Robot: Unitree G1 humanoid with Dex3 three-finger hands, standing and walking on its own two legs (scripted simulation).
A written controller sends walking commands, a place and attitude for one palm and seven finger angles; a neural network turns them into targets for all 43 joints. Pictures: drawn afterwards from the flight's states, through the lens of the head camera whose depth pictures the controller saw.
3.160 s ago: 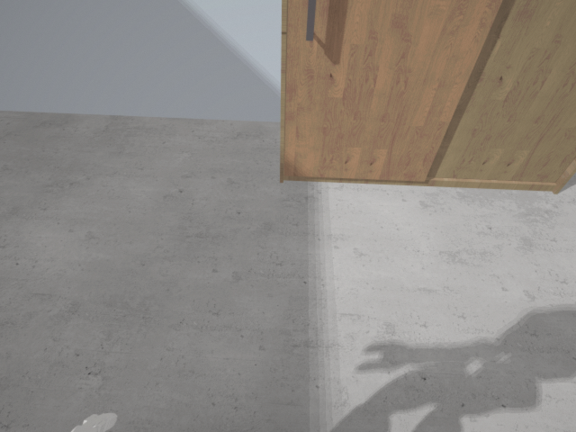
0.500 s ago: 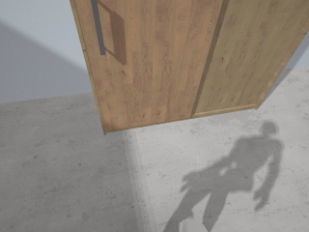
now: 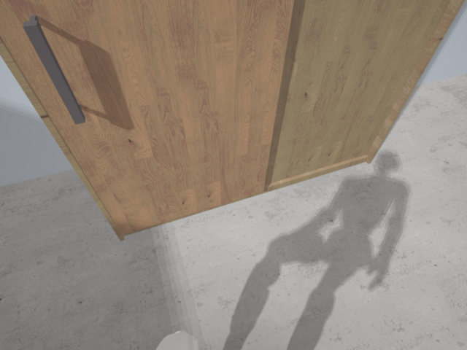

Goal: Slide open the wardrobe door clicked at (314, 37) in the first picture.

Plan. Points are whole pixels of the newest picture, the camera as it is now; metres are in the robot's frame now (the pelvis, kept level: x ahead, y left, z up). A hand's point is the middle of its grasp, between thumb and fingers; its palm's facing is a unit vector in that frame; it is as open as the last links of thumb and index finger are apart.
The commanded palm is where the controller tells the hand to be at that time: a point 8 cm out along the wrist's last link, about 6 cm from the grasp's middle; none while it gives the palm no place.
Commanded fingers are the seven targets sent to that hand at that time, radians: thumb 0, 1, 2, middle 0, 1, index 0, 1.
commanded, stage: turn to face it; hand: left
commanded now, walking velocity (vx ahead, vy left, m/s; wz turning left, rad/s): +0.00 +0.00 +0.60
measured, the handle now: (59, 74) +0.69 +0.43 +0.10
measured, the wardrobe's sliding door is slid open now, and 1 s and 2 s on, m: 0.00 0.00 0.00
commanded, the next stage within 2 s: take the last steps up to it in 0.64 s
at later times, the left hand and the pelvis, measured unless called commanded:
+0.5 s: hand out of the picture +0.09 +0.24 -0.17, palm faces +0.24 -0.94 -0.25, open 7.4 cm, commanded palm none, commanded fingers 0.00 0.90 0.90 -0.20 -0.30 -0.20 -0.30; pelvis +0.07 +0.03 +0.00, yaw +12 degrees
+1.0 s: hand out of the picture -0.01 +0.16 -0.16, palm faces +0.46 -0.86 -0.22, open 7.3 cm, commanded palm none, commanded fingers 0.00 0.90 0.90 -0.20 -0.30 -0.20 -0.30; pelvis +0.08 +0.00 +0.01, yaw +23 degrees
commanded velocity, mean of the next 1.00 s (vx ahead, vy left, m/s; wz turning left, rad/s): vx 0.08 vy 0.02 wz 0.29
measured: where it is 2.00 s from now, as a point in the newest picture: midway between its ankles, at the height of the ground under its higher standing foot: (199, 326)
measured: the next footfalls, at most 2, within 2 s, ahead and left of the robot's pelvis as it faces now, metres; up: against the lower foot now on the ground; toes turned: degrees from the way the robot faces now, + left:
left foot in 0.16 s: +0.16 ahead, +0.14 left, +0.00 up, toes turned +15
right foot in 0.62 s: +0.14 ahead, -0.11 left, +0.00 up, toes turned +10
